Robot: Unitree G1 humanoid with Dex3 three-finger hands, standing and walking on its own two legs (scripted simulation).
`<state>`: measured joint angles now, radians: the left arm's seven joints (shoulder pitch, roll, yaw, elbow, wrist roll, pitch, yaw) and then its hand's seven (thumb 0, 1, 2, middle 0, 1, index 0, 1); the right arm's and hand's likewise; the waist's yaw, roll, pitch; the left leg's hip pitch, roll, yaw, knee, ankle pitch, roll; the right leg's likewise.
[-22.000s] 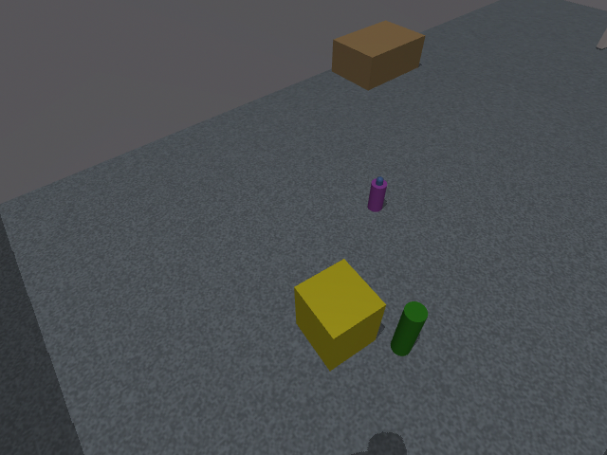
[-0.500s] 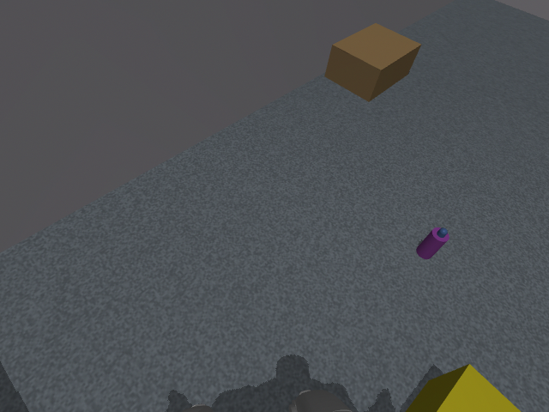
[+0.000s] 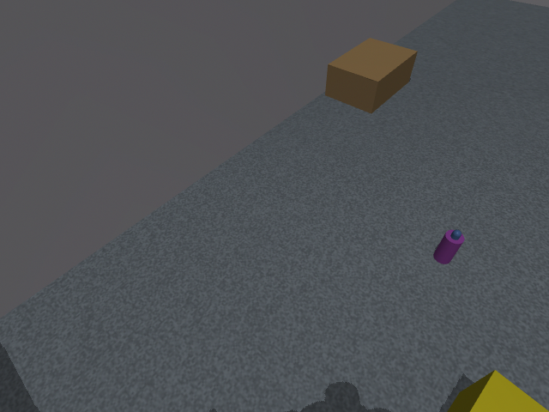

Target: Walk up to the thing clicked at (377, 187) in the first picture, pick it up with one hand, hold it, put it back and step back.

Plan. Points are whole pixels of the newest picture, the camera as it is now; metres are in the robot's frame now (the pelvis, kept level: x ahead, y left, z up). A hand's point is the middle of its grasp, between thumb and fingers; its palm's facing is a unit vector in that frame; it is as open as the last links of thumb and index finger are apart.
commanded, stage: walk up
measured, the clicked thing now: (449, 244) +0.82 -0.70 -0.67
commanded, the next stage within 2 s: stand in 0.28 s
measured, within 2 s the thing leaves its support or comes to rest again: neither
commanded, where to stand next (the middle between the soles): +0.06 +0.00 m, yaw +3 degrees
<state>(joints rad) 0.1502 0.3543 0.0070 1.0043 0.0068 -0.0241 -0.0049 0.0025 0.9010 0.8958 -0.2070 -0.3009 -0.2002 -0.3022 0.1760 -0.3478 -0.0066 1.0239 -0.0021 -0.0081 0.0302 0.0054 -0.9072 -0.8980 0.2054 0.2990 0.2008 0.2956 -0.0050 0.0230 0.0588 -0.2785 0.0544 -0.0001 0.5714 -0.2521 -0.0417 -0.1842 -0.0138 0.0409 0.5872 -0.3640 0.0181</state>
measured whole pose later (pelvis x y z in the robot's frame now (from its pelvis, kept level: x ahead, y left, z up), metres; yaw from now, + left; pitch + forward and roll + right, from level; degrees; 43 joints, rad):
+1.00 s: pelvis -0.02 +0.01 +0.02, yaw +1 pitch -3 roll -1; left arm 0.14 0.35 0.00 1.14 0.01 -0.01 -0.01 0.00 0.90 0.90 -0.21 -0.30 -0.20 -0.30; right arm 0.10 -0.35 -0.02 1.15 -0.01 0.00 0.02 0.00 -0.91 -0.90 0.20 0.30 0.20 0.30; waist 0.00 0.01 0.07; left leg -0.20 0.04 -0.01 0.36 -0.11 -0.03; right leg -0.09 -0.03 0.03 0.34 -0.21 0.04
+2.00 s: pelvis +0.00 +0.01 +0.02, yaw +1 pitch -2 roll +0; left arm 0.12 0.35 0.00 1.11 0.01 -0.01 -0.01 0.00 0.90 0.90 -0.21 -0.30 -0.20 -0.30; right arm 0.08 -0.35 -0.01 1.13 0.00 0.00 0.02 0.00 -0.91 -0.90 0.20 0.30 0.20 0.30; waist 0.00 0.00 0.07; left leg -0.18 0.04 -0.01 0.36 -0.14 -0.03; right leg -0.05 -0.03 0.02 0.33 -0.23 0.04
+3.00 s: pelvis +0.02 +0.01 +0.01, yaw +1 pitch -1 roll +0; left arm 0.19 0.38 0.05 1.06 0.03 -0.01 -0.05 0.00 0.90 0.90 -0.21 -0.30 -0.20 -0.30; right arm 0.16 -0.36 -0.06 1.06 -0.03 -0.02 0.06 0.00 -0.91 -0.90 0.21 0.30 0.20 0.30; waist 0.01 -0.01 0.03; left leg -0.21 0.03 -0.01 0.43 -0.26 0.02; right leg -0.17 -0.03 0.00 0.60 -0.49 -0.02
